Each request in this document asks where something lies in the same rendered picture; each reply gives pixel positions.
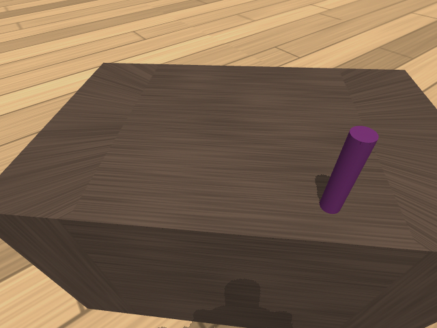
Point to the can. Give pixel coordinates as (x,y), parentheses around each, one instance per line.
(353,156)

